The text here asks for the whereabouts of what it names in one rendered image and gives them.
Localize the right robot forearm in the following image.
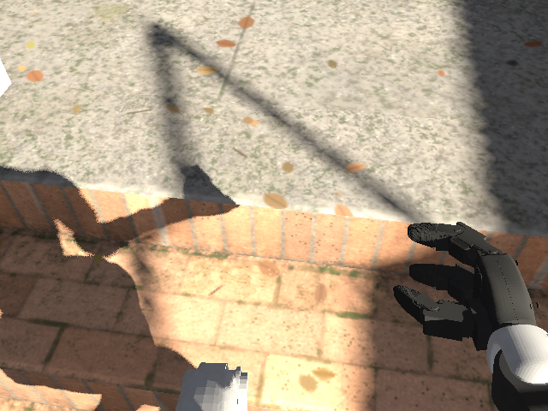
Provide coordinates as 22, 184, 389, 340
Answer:
486, 324, 548, 411

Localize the robot left shin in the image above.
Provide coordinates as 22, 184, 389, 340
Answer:
181, 369, 194, 390

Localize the left robot thigh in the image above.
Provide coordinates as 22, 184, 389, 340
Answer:
176, 362, 248, 411

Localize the right robot hand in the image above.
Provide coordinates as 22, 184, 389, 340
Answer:
393, 222, 539, 351

